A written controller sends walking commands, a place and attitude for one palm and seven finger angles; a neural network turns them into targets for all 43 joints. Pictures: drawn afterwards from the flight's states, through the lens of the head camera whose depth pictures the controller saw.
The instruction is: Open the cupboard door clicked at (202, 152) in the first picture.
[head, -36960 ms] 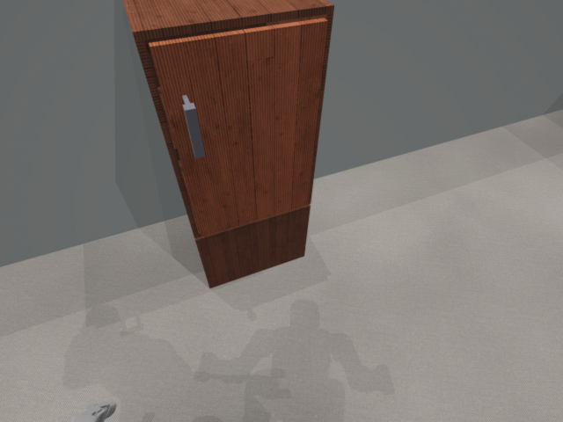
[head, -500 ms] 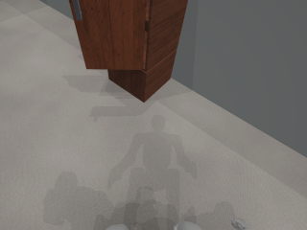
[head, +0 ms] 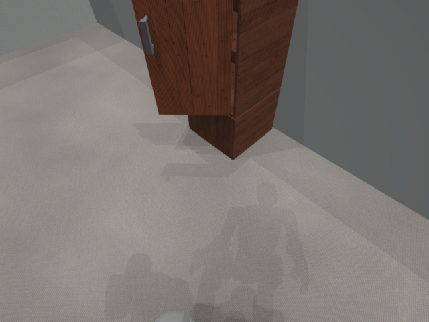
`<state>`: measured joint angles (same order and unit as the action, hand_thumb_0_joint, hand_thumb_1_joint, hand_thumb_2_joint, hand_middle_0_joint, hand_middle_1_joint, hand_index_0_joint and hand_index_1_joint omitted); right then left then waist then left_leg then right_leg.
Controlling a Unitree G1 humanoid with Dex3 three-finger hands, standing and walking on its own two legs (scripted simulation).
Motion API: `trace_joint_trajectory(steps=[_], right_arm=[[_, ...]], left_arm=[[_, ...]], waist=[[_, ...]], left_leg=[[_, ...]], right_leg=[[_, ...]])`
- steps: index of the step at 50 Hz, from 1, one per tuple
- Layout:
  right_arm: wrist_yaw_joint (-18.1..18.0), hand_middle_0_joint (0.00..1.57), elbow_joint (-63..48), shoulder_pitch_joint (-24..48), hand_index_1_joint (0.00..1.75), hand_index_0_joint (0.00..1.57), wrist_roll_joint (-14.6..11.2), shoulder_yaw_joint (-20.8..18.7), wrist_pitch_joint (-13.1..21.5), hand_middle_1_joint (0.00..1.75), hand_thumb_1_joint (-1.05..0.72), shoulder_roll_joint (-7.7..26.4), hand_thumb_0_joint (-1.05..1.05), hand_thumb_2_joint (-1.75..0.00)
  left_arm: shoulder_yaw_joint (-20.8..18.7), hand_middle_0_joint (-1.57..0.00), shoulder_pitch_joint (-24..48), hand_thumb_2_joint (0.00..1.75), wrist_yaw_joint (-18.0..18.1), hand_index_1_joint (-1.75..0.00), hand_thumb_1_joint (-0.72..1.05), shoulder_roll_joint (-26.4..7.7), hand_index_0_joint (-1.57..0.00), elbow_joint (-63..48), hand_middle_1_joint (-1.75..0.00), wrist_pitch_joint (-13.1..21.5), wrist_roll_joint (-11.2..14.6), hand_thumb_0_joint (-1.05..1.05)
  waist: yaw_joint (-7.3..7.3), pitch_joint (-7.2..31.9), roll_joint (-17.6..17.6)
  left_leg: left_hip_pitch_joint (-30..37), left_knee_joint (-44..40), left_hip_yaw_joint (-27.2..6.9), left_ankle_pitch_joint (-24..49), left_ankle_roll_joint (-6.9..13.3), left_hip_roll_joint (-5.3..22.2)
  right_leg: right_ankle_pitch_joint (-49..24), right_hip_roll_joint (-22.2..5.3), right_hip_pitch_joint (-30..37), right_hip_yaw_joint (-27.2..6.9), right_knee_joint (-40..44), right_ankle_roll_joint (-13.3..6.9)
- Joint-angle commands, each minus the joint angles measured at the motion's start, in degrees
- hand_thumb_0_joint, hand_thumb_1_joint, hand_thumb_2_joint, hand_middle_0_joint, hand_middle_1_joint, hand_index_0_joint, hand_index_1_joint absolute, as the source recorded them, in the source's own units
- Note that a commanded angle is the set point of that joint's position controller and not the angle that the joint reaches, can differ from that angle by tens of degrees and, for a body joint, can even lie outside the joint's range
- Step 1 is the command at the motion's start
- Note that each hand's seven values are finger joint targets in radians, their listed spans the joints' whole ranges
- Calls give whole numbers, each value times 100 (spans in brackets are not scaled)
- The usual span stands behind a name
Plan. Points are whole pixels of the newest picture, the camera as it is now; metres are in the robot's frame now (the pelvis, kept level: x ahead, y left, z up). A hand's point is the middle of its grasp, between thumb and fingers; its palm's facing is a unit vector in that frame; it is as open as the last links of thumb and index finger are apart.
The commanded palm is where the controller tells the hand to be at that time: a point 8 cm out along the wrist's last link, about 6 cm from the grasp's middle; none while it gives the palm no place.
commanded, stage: take the last steps up to it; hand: left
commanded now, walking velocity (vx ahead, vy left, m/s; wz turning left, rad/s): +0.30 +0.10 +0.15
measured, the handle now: (148, 35) +1.09 +0.31 +0.01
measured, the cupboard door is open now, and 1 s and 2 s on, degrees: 43 43 43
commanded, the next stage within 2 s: come to a stop and stand still in 1.52 s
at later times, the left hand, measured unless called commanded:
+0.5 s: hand out of the picture +0.11 +0.26 -0.17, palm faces +0.10 -0.98 -0.18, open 7.4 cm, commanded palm none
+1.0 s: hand (134, 252) +0.30 +0.22 -0.16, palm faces +0.13 -0.97 -0.23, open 7.1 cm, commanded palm none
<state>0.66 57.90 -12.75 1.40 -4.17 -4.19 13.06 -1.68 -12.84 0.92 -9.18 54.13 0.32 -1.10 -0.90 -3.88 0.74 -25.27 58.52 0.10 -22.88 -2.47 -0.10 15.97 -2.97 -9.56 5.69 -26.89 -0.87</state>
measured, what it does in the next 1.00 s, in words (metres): walks ahead: left foot, then right foot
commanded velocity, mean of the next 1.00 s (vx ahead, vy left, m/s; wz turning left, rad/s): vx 0.30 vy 0.04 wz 0.01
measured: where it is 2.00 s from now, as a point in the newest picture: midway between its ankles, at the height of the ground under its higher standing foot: (204, 250)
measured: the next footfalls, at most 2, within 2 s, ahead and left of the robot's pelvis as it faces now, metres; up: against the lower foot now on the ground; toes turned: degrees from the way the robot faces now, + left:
left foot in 0.24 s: +0.08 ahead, +0.16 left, +0.00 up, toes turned +8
right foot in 0.72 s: +0.30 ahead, -0.05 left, +0.00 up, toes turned -4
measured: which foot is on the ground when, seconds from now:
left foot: up 0.00-0.22, down 0.24-0.72, up 0.74-1.00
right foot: down 0.00-0.24, up 0.26-0.70, down 0.72-1.00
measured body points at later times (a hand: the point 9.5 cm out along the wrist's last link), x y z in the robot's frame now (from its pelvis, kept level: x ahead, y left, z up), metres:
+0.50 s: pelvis +0.09 +0.07 +0.00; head +0.10 +0.08 +0.45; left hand +0.11 +0.31 -0.16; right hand +0.10 -0.16 -0.15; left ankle +0.04 +0.15 -0.74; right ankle +0.15 -0.06 -0.67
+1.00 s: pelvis +0.26 +0.02 +0.00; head +0.29 +0.02 +0.45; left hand +0.29 +0.27 -0.14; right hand +0.31 -0.21 -0.15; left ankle +0.32 +0.19 -0.68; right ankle +0.26 -0.04 -0.74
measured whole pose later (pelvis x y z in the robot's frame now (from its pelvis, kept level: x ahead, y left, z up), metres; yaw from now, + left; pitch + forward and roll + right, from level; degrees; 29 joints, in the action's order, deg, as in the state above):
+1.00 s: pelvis +0.26 +0.02 +0.00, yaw +4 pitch -1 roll +0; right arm 0.3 60.6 -13.5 1.9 -3.6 0.1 9.6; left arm -3.7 -14.2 0.8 -10.4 59.6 4.6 -0.7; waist -0.6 -3.1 0.1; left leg -30.3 52.5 2.8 -12.8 -2.4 6.5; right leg 12.2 1.1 -7.3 8.6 -19.9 -4.5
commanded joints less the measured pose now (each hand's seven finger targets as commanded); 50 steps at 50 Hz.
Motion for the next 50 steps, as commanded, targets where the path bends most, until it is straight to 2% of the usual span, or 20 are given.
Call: trace_joint_trajectory(steps=[1, 7, 10, 11, 12, 13, 14, 17, 21, 31, 32, 34, 35, 36, 37, 39, 41, 43, 47, 50], right_arm=[[92, 20, -562, 649, 30, 20, -15, -24, 286, 30, -90, 230, 0, -90], [159, 20, -608, 757, 30, 20, -31, 13, 412, 30, -90, 102, 0, -90], [103, 20, -306, -115, 30, 20, -13, 33, 516, 30, -90, 176, 0, -90], [32, 20, -158, -621, 30, 20, -17, -35, 560, 30, -90, 463, 0, -90], [-36, 20, -36, -1204, 30, 20, 31, -183, 585, 30, -90, 972, 0, -90], [-119, 20, 19, -1780, 30, 20, 62, -198, 568, 30, -90, 1214, 0, -90], [-176, 20, -9, -1622, 30, 20, 45, -178, 544, 30, -90, 1211, 0, -90], [-190, 20, -175, -782, 30, 20, 20, 52, 702, 30, -90, 606, 0, -90], [-215, 20, -2, -917, 30, 20, -28, 126, 840, 30, -90, 432, 0, -90], [-229, 20, 448, -1519, 30, 20, 55, 161, 805, 30, -90, 368, 0, -90], [-224, 20, 478, -1504, 30, 20, 62, 160, 794, 30, -90, 372, 0, -90], [-226, 20, 512, -1394, 30, 20, 31, 171, 776, 30, -90, 374, 0, -90], [-192, 20, 467, -1342, 30, 20, -42, 169, 804, 30, -90, 271, 0, -90], [-166, 20, 312, -1493, 30, 20, -120, 185, 823, 30, -90, 34, 0, -90], [-163, 20, 162, -1196, 30, 20, -128, 151, 773, 30, -90, 229, 0, -90], [-146, 20, 146, -609, 30, 20, -78, 93, 762, 30, -90, 78, 0, -90], [-117, 20, 234, -757, 30, 20, -13, 124, 621, 30, -90, -141, 0, -90], [-58, 20, 328, -963, 30, 20, 19, 118, 525, 30, -90, -286, 0, -90], [24, 20, 130, -503, 30, 20, 32, 75, 502, 30, -90, -363, 0, -90], [71, 20, -99, 70, 30, 20, 20, 77, 535, 30, -90, -267, 0, -90]], left_arm=[[-333, -20, -654, 90, 4, -30, 90, -1156, -20, -32, -30, 225, -24, 0], [-367, -20, -816, 90, -64, -30, 90, -1252, -20, 274, -30, 238, -81, 0], [-353, -20, -498, 90, -100, -30, 90, -1202, -20, 276, -30, 196, -31, 0], [-301, -20, -408, 90, -138, -30, 90, -1037, -20, 236, -30, 179, -2, 0], [-230, -20, -344, 90, -185, -30, 90, -680, -20, 90, -30, 178, 31, 0], [-166, -20, 124, 90, -161, -30, 90, -648, -20, -162, -30, 185, 6, 0], [-183, -20, 356, 90, -171, -30, 90, -628, -20, -244, -30, 207, -7, 0], [-188, -20, 82, 90, -230, -30, 90, -647, -20, 118, -30, 152, -56, 0], [-176, -20, -47, 90, -250, -30, 90, -526, -20, 206, -30, 85, -16, 0], [-137, -20, 1150, 90, -276, -30, 90, -434, -20, -256, -30, 81, 0, 0], [-154, -20, 1068, 90, -274, -30, 90, -483, -20, -242, -30, 99, -1, 0], [-247, -20, 145, 90, -264, -30, 90, -631, -20, 31, -30, 158, -19, 0], [-343, -20, -723, 90, -222, -30, 90, -952, -20, 297, -30, 237, -46, 0], [-501, -20, -1576, 90, -152, -30, 90, -1504, -20, 534, -30, 287, -50, 0], [-495, -20, -1577, 90, -95, -30, 90, -1581, -20, 496, -30, 260, 62, 0], [-359, -20, -674, 90, -21, -30, 90, -1065, -20, 260, -30, 273, 73, 0], [-244, -20, -225, 90, -32, -30, 90, -699, -20, 168, -30, 348, 79, 0], [-218, -20, -177, 90, -43, -30, 90, -577, -20, 226, -30, 398, 49, 0], [-267, -20, -536, 90, -46, -30, 90, -492, -20, 422, -30, 498, 11, 0], [-232, -20, -763, 90, -71, -30, 90, -628, -20, 593, -30, 515, 29, 0]], waist=[[452, 121, -870], [472, -86, -1187], [-4, 65, -740], [-243, 284, 4], [-493, 520, 1567], [-718, 393, 1653], [-611, 57, 989], [-121, -132, 774], [74, -74, 464], [-147, -451, 469], [-73, -407, 413], [384, 29, 105], [739, 554, -425], [934, 1248, -1757], [872, 1153, -1354], [562, 220, -562], [167, 104, -540], [8, 180, -725], [99, 98, -380], [226, 40, -494]], left_leg=[[-765, -641, 123, 12, -49, 224], [3, -1985, 408, -33, 75, 198], [1890, -3288, 683, 655, 153, -60], [2830, -3534, 272, 330, 291, 211], [3444, -4067, -1500, -542, 764, 1448], [3315, -4729, -2557, -756, 1338, 2212], [2909, -4801, -2458, -611, 1589, 2383], [1949, -4888, -1462, 298, 1250, 1778], [2068, -4903, -607, 1892, 1188, 1461], [2004, -4643, -284, 2613, 1188, 1548], [1927, -4466, -267, 2612, 1153, 1528], [1540, -3304, 38, 2880, 930, 1183], [758, -2019, 293, 2617, 696, 816], [-532, -229, 753, 47, 369, -47], [-843, 992, 205, -1179, 379, 77], [-1158, 1218, -169, -162, 325, 590], [-606, 823, -132, 337, 194, 771], [-259, 322, 68, 636, 108, 761], [-536, -587, 240, 1060, -8, 717], [-854, -1141, 272, 1173, -35, 666]], right_leg=[[-369, -1620, 860, -1336, 1449, -673], [566, -1713, 378, -1192, 1544, -672], [1134, -1259, -829, -602, 910, -330], [1170, -944, -1544, -291, 102, -108], [1437, -263, -2535, 320, -1437, 194], [1822, -19, -3071, 240, -2755, 204], [1674, -292, -3302, -154, -3410, 109], [497, -525, -2873, -496, -3858, 84], [-200, -417, -2682, -427, -3409, 171], [-300, -138, -1778, -26, -1311, 40], [-243, -63, -1431, 0, -1097, 4], [-522, 168, 97, 75, -469, -100], [-473, -288, 1553, -607, -227, -317], [-556, -1894, 2785, -2777, 488, -950], [-461, -2441, 2266, -3499, 1141, -1321], [-532, -2026, 988, -2626, 1330, -1126], [-932, -1677, 35, -1645, 1553, -912], [-840, -1353, -351, -1015, 1716, -769], [-904, -1299, -16, -1030, 1882, -850], [-1252, -1323, 510, -1012, 1831, -882]])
